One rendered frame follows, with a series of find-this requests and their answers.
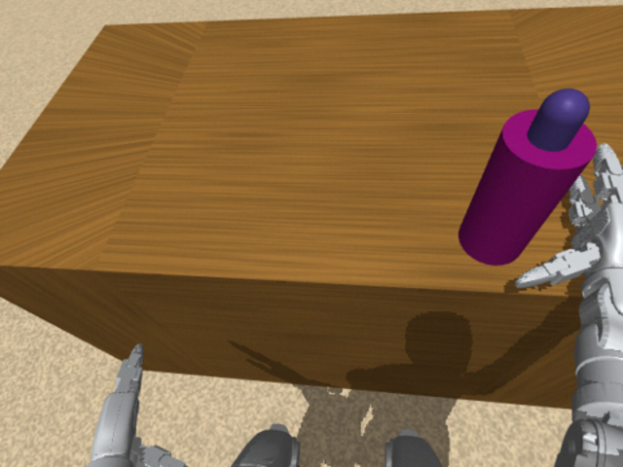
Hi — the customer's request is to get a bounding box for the bottle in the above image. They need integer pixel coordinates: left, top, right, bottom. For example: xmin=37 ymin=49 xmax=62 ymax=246
xmin=458 ymin=89 xmax=597 ymax=266

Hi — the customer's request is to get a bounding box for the right robot arm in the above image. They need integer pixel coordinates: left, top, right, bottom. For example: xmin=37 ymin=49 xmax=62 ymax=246
xmin=554 ymin=268 xmax=623 ymax=467

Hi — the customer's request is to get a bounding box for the left robot hand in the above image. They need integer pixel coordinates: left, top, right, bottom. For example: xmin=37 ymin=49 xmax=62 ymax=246
xmin=91 ymin=343 xmax=188 ymax=467

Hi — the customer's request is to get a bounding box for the right robot hand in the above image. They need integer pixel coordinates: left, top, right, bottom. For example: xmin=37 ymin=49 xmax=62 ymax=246
xmin=515 ymin=143 xmax=623 ymax=288

